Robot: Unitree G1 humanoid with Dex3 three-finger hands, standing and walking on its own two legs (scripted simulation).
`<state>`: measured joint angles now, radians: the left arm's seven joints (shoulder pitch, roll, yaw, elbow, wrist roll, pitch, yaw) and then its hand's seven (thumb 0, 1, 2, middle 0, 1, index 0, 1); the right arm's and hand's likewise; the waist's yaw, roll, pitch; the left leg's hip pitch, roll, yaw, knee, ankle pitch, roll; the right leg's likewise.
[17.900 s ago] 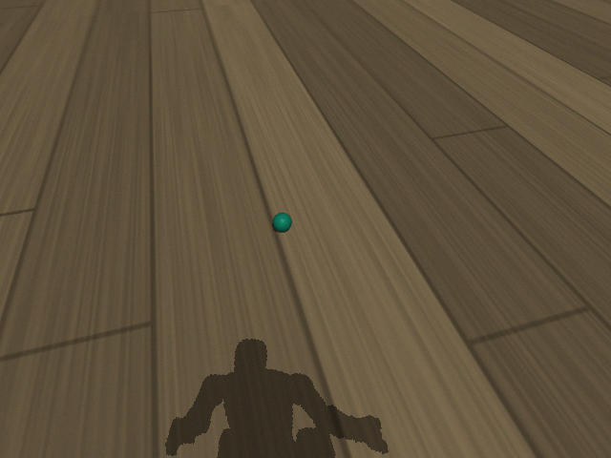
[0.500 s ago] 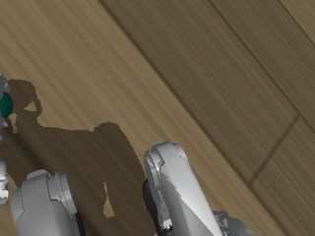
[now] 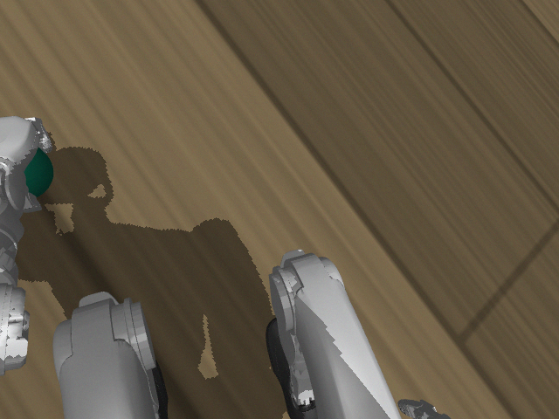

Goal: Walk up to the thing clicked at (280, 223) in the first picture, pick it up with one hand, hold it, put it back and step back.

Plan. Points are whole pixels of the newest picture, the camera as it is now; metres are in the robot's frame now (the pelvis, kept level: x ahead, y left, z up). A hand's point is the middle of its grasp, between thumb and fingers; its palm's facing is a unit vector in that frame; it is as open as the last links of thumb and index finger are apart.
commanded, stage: lift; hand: left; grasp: from above
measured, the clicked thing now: (16, 170) +0.51 +0.28 -0.15
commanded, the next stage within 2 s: hold in 1.54 s
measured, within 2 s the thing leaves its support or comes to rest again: neither
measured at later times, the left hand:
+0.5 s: hand out of the picture +0.42 +0.30 +0.01, palm faces -0.42 -0.11 -0.90, open 10.3 cm
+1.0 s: hand out of the picture +0.35 +0.28 +0.21, palm faces -0.43 -0.14 -0.89, open 10.3 cm
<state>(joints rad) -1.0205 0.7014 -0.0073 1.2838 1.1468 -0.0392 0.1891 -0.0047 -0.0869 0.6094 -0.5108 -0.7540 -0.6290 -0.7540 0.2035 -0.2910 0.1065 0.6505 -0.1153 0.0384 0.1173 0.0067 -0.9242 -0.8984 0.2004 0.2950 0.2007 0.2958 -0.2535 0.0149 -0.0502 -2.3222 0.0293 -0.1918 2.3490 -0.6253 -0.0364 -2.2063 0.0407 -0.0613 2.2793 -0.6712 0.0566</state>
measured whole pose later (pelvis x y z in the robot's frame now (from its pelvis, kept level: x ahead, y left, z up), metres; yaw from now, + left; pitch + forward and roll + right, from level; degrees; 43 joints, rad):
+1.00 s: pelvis +0.02 +0.01 +0.29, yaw +7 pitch +20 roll -3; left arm -0.40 0.46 -0.16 0.74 0.97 0.04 0.05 -0.01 -0.08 0.58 -0.52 -0.74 -0.66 -0.73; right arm 0.19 -0.23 -0.01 0.69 0.03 0.04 -0.04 0.01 -0.91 -0.90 0.20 0.30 0.20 0.30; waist -0.07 0.05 -0.16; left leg -1.25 0.06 -0.04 1.39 -0.50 -0.01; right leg -1.18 0.00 -0.01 1.36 -0.53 0.04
